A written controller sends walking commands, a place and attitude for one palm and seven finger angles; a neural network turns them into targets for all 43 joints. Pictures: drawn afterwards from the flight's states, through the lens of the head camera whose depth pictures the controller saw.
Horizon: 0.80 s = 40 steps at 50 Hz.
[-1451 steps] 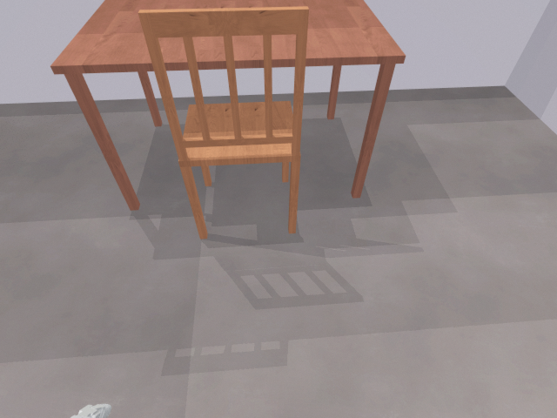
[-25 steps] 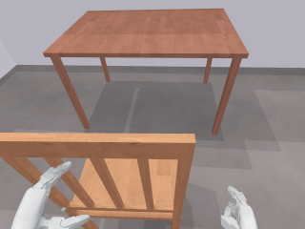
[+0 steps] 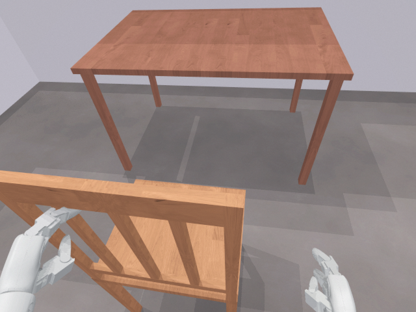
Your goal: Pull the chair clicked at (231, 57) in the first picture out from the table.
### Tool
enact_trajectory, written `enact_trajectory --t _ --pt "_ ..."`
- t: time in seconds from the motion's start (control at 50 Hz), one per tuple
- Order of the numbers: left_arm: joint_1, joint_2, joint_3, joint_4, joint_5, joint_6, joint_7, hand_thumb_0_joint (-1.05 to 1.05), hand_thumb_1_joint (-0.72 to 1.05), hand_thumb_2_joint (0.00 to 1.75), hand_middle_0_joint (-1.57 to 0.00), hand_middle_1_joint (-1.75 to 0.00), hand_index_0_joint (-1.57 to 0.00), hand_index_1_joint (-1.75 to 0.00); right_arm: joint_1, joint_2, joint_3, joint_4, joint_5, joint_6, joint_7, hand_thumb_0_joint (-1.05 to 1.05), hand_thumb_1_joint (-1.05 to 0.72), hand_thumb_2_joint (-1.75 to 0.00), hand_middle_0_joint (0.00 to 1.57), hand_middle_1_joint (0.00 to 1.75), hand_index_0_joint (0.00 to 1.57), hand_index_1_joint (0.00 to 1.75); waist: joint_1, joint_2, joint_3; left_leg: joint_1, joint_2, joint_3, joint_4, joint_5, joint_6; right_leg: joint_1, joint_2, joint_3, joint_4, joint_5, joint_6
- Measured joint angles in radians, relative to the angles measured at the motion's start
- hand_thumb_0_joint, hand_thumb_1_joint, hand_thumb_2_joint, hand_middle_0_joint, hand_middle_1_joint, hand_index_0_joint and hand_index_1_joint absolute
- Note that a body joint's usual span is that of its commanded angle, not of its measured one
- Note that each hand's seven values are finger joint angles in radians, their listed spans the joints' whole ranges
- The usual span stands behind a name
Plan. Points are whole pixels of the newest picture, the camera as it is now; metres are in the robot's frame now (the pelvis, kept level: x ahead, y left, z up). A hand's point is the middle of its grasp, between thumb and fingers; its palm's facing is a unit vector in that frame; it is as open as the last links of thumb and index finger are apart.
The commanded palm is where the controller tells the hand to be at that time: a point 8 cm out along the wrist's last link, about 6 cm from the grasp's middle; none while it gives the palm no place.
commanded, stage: draw the hand back to the body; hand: left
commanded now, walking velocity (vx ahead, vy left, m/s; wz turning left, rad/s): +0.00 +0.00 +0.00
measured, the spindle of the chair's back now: (139, 249) +0.24 +0.20 -0.05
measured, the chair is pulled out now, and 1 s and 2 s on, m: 0.58 0.58 0.58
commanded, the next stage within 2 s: step back with the hand held close in 0.20 s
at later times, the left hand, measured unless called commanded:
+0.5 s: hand (63, 260) +0.16 +0.26 +0.08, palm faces +0.21 -0.81 -0.55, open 6.2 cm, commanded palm +0.12 +0.30 +0.18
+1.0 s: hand out of the picture +0.12 +0.30 +0.17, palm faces +0.50 -0.74 -0.45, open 7.3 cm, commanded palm +0.06 +0.33 +0.18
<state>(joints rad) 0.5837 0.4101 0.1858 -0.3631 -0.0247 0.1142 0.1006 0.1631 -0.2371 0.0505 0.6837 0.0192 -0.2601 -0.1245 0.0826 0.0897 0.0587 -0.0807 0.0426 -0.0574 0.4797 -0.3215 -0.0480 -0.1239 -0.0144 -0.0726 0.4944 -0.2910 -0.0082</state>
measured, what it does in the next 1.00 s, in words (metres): shifts its weight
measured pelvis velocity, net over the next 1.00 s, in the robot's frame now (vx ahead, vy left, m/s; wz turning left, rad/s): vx -0.09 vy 0.04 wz -0.02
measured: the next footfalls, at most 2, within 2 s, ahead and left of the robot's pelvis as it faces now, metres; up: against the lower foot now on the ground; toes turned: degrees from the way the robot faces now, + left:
right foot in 1.18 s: -0.05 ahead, -0.10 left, +0.00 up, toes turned -2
left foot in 1.54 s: -0.10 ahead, +0.17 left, +0.00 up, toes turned -1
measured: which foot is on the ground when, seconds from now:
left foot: down 0.00-1.00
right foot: down 0.00-1.00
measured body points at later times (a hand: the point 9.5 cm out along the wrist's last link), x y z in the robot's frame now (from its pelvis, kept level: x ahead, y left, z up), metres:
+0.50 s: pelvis -0.02 +0.01 +0.00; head +0.01 -0.02 +0.45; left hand +0.14 +0.30 +0.12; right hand +0.18 -0.21 -0.08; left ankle -0.03 +0.15 -0.74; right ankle -0.01 -0.11 -0.74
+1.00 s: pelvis -0.09 +0.04 -0.01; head -0.09 +0.02 +0.44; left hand +0.08 +0.34 +0.19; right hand +0.08 -0.21 -0.10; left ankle -0.03 +0.15 -0.73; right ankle -0.01 -0.11 -0.74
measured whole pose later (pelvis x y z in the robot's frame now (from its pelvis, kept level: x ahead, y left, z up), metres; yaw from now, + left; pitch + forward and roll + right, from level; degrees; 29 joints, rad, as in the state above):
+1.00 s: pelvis -0.09 +0.04 -0.01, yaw -1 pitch -1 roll -1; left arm 0.49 0.38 0.42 -0.44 -0.04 -0.13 0.19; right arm 0.19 -0.23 0.00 0.64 0.03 -0.07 -0.10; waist 0.01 0.05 -0.01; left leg -0.37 0.01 -0.02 0.63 -0.29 0.00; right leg -0.37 -0.05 -0.04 0.54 -0.16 0.02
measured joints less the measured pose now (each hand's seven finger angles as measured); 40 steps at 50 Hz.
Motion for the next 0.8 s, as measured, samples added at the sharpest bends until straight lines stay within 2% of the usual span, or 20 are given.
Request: enact_trajectory --t 0.34,0.4,0.52,0.66,0.72,0.8 --pt "-0.007 -0.004 -0.008 0.005 0.0 0.01 -0.002 0.02 0.89 0.9 -0.21 -0.3 -0.48 -0.39 0.002 0.011 0.006 0.006 0.0 0.006 0.008 0.02 -0.91 -0.9 0.2 0.3 0.2 0.3 -0.003 0.003 -0.003 0.004 -0.005 0.001 -0.003 0.004 0.002 0.003 -0.005 0.001 0.001 0.001 0.002" --pt "-0.032 0.015 0.011 0.022 -0.014 -0.015 -0.026 0.02 0.89 0.9 -0.21 -0.3 -0.5 -0.39 0.005 0.011 -0.001 -0.043 0.017 0.051 0.011 0.02 -0.91 -0.9 0.2 0.3 0.2 0.3 0.001 -0.002 0.016 -0.015 -0.002 0.002 0.0 0.01 0.002 -0.013 -0.002 0.002 -0.005 0.014 0.002" --pt "-0.02 0.032 0.06 -0.014 -0.02 -0.051 -0.013 0.02 0.89 0.9 -0.21 -0.3 -0.48 -0.39 -0.028 0.005 -0.017 -0.109 0.02 0.125 0.012 0.02 -0.91 -0.9 0.2 0.3 0.2 0.3 -0.03 -0.037 0.077 -0.059 -0.012 0.019 -0.025 0.057 0.007 -0.068 -0.01 0.02 -0.021 0.062 0.008" --pt "0.055 0.082 0.09 -0.108 -0.024 -0.054 0.004 0.02 0.89 0.9 -0.21 -0.3 -0.41 -0.37 -0.026 0.013 -0.042 -0.128 0.022 0.171 0.003 0.02 -0.91 -0.9 0.2 0.3 0.2 0.3 -0.063 -0.07 0.086 -0.122 -0.027 0.025 -0.007 0.083 0.016 -0.131 -0.024 0.029 -0.004 0.09 0.017" --pt "0.075 0.1 0.113 -0.145 -0.034 -0.081 0.016 0.02 0.89 0.9 -0.21 -0.3 -0.4 -0.37 -0.016 0.021 -0.047 -0.119 0.022 0.174 -0.002 0.02 -0.91 -0.9 0.2 0.3 0.2 0.3 -0.065 -0.079 0.079 -0.153 -0.027 0.02 0.013 0.088 0.017 -0.153 -0.025 0.024 0.002 0.101 0.017" --pt "0.038 0.09 0.199 -0.236 -0.041 -0.178 0.056 0.02 0.89 0.9 -0.22 -0.3 -0.34 -0.35 0.011 0.027 -0.046 -0.093 0.014 0.164 -0.007 0.02 -0.91 -0.9 0.2 0.3 0.2 0.3 -0.048 -0.082 0.047 -0.194 -0.028 0.009 0.04 0.095 0.017 -0.18 -0.025 0.014 0.006 0.116 0.017"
